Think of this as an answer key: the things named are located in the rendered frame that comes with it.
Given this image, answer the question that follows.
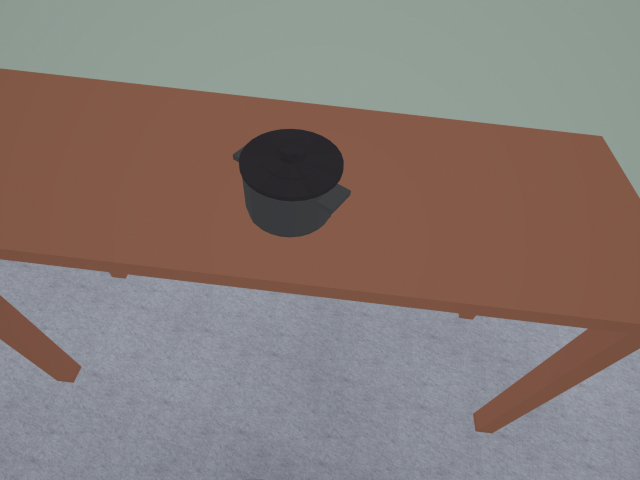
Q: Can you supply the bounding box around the table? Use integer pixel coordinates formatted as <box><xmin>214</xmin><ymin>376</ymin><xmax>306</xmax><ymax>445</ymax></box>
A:
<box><xmin>0</xmin><ymin>68</ymin><xmax>640</xmax><ymax>433</ymax></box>

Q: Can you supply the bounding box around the lid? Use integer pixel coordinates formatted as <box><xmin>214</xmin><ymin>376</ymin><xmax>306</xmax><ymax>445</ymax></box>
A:
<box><xmin>239</xmin><ymin>129</ymin><xmax>344</xmax><ymax>201</ymax></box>

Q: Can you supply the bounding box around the pot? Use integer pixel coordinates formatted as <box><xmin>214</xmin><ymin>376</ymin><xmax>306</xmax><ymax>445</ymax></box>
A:
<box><xmin>233</xmin><ymin>146</ymin><xmax>351</xmax><ymax>237</ymax></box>

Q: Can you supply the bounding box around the knob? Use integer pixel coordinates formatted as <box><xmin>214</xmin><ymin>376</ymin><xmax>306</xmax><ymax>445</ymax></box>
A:
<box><xmin>277</xmin><ymin>136</ymin><xmax>307</xmax><ymax>164</ymax></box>

